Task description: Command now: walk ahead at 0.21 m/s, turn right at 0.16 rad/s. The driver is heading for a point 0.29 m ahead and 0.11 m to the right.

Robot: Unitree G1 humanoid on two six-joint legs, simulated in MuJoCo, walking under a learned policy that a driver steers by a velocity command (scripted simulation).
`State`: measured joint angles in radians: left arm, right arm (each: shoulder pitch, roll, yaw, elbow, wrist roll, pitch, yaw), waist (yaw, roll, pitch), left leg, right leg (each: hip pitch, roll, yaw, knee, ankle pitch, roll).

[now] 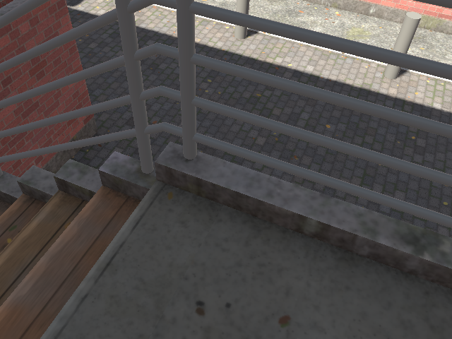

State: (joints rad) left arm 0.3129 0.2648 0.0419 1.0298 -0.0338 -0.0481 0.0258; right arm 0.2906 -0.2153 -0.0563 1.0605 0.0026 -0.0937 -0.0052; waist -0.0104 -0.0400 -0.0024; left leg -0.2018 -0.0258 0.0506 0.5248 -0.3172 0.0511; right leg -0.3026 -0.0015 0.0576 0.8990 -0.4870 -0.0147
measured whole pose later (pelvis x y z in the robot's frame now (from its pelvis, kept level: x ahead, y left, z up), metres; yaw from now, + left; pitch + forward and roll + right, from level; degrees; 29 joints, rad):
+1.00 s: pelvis +0.16 +0.00 +0.00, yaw -13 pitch -1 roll +0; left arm 0.14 0.24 0.03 0.95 0.00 -0.02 0.02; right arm 0.16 -0.23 -0.01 0.98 -0.01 -0.02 -0.03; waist 0.00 0.00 0.04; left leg -0.20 -0.01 0.00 0.49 -0.28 0.01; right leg -0.26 0.02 0.03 0.50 -0.23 -0.01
